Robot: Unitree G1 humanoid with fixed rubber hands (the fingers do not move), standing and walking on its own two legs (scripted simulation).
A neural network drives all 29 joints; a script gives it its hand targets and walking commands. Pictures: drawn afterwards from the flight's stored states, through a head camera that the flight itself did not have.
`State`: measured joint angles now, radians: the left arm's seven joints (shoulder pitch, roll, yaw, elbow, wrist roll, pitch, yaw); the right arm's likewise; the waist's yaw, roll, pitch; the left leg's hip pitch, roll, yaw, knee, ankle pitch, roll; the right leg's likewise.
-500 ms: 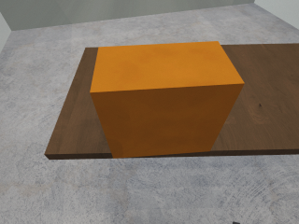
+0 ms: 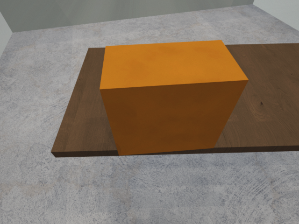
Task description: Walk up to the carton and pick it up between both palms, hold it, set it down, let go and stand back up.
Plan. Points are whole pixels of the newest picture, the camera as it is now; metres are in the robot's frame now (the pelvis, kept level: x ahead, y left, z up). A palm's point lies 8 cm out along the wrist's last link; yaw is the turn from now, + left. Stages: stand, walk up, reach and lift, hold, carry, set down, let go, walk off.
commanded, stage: walk up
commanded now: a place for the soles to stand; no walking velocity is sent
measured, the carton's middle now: (165, 102) +0.43 -0.05 +0.07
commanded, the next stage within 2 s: reach and lift in 1.16 s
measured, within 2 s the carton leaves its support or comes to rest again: neither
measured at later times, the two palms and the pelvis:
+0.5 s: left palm out of the picture +0.01 +0.23 -0.14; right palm out of the picture +0.02 -0.25 -0.14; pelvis +0.01 -0.01 +0.00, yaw +0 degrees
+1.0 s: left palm out of the picture +0.04 +0.22 -0.14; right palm out of the picture +0.04 -0.24 -0.14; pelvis +0.02 -0.01 +0.00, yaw +0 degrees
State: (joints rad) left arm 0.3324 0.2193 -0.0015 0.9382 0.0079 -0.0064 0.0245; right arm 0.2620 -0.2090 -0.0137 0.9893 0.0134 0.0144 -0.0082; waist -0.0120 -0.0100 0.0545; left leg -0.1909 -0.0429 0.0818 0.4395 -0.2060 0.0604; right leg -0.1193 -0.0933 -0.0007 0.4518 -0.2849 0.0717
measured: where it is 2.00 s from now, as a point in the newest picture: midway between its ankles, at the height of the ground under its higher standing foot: outside the picture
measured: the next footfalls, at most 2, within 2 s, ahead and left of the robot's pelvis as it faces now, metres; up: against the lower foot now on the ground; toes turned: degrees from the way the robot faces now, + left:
none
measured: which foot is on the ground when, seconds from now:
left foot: down 0.00-1.00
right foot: down 0.00-1.00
